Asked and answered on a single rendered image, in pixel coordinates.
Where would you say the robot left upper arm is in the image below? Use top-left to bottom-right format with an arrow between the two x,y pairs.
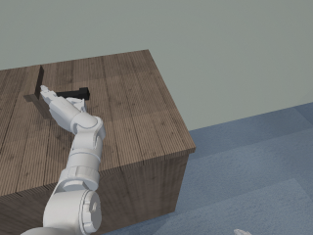
21,189 -> 102,235

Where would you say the robot left hand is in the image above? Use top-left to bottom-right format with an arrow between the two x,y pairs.
40,85 -> 87,132

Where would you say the counter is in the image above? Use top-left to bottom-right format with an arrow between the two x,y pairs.
0,49 -> 197,235

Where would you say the tap lever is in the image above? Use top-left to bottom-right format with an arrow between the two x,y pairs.
56,87 -> 90,101

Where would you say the left robot forearm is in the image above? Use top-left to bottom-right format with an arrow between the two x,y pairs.
43,112 -> 107,227

